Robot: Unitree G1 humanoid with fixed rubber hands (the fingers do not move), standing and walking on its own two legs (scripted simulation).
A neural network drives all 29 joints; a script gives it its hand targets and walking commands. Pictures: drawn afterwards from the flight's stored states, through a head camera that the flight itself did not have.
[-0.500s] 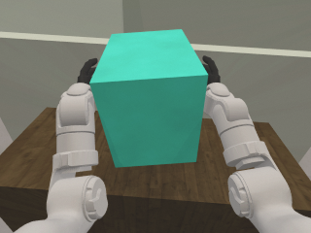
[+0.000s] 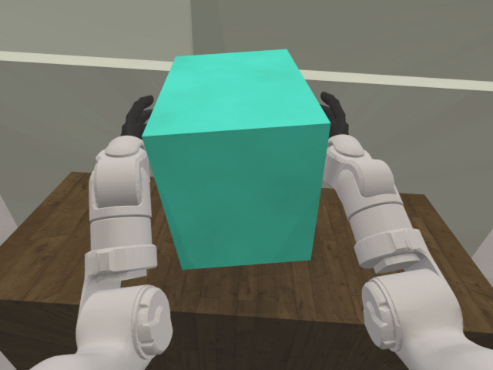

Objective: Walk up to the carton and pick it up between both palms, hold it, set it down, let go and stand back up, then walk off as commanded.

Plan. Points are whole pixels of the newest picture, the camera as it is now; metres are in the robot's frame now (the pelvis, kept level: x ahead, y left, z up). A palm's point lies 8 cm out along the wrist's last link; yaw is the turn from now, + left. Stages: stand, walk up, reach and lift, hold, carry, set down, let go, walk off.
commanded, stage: hold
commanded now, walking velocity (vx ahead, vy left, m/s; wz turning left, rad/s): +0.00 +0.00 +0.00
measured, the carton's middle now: (238, 151) +0.42 +0.00 +0.23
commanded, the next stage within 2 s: none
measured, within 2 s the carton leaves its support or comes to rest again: neither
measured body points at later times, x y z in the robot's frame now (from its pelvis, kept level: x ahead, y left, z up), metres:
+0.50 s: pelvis +0.00 +0.00 +0.00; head -0.08 +0.01 +0.44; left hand +0.38 +0.15 +0.27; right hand +0.38 -0.15 +0.27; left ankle -0.02 +0.14 -0.75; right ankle +0.05 -0.14 -0.75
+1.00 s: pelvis +0.00 +0.00 +0.00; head -0.08 +0.01 +0.44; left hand +0.38 +0.15 +0.27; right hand +0.38 -0.15 +0.27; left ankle -0.02 +0.14 -0.75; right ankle +0.05 -0.14 -0.75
